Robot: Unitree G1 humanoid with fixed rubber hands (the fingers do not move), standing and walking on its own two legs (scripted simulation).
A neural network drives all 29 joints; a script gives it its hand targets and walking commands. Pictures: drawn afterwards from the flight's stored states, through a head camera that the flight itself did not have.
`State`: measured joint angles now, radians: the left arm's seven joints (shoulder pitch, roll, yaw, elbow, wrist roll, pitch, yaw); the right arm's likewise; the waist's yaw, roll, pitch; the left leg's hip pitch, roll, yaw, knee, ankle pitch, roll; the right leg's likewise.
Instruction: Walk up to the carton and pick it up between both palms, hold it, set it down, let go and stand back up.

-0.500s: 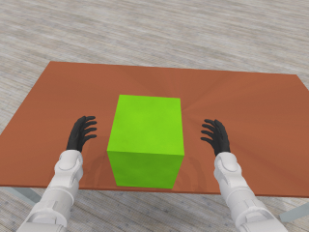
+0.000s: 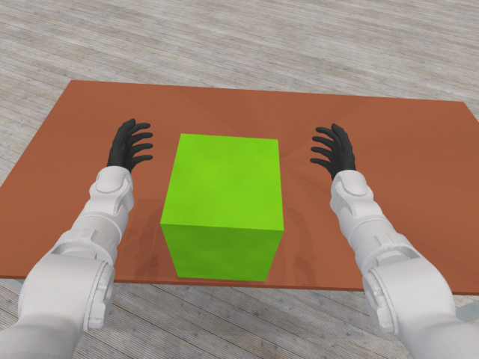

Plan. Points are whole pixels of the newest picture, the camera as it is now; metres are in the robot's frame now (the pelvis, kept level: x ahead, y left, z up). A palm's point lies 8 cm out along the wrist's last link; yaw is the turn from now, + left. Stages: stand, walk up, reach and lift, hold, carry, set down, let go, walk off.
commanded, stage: reach and lift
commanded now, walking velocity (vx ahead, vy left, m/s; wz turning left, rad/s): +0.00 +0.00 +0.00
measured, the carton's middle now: (225, 211) +0.42 +0.01 -0.07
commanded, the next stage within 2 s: none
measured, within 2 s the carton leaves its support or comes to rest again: neither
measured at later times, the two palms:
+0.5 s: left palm (133, 200) +0.42 +0.19 -0.02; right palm (319, 199) +0.41 -0.18 -0.01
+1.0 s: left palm (143, 204) +0.43 +0.18 -0.05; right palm (312, 201) +0.42 -0.18 -0.04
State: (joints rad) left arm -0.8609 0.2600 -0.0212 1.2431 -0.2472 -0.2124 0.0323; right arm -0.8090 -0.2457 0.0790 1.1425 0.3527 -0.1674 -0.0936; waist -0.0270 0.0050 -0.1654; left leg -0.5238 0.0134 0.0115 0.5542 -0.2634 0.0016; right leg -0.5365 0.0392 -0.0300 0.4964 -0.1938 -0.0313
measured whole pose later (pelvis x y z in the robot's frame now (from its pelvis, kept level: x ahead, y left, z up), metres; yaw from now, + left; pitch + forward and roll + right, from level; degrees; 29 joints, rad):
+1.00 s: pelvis -0.02 -0.01 -0.06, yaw +1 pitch +31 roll +0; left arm -0.96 0.23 0.03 1.50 -0.22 -0.54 0.04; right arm -0.95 -0.16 0.02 1.40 0.27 -0.48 -0.11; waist -0.03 0.02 -0.27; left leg -1.08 0.01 0.00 0.91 -0.37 -0.01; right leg -1.10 0.03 -0.05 0.88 -0.31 -0.04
